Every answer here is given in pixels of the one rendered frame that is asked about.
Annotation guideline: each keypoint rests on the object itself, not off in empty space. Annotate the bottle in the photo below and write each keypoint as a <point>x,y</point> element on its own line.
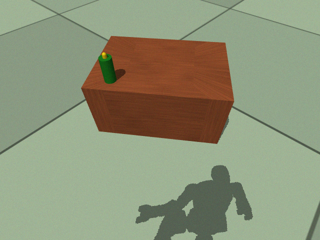
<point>107,68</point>

